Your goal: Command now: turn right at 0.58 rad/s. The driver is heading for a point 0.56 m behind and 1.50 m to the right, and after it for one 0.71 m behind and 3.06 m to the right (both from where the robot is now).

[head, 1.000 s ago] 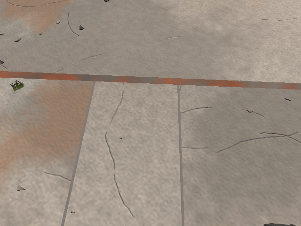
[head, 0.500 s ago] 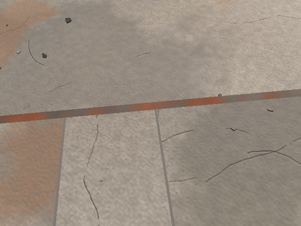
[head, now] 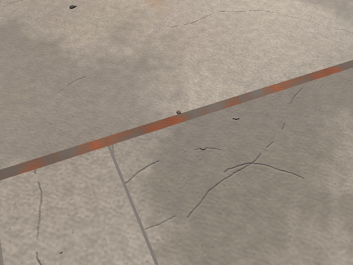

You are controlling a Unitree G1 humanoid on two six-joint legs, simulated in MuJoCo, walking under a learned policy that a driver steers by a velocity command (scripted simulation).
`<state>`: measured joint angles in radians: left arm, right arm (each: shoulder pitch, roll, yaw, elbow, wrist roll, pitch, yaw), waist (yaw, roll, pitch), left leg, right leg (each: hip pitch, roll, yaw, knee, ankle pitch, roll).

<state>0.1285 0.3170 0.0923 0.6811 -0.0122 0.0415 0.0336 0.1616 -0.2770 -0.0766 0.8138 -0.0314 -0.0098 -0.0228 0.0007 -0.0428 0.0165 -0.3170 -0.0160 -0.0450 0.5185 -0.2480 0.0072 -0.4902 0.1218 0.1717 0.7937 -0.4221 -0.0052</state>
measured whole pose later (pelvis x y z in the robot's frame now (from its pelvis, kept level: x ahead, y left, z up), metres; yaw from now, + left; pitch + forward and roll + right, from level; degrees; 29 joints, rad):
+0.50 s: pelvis +0.02 -0.05 +0.00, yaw -18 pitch +2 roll +1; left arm 0.29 0.27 0.07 0.65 -0.01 -0.01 -0.01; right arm 0.16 -0.33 -0.09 0.76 0.01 -0.04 0.00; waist 0.00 0.04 0.00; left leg -0.52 0.05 0.00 1.04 -0.40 -0.01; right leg -0.25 0.03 0.04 0.50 -0.29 -0.06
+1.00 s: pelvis +0.22 -0.10 +0.01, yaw -35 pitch +2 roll +2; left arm 0.30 0.32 0.07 0.66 -0.03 -0.02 0.01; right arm 0.24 -0.27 -0.07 0.76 -0.01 -0.10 0.01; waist -0.02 -0.06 0.00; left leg -0.21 -0.02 0.06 0.39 -0.22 0.02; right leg -0.54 -0.04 0.07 1.17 -0.33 -0.01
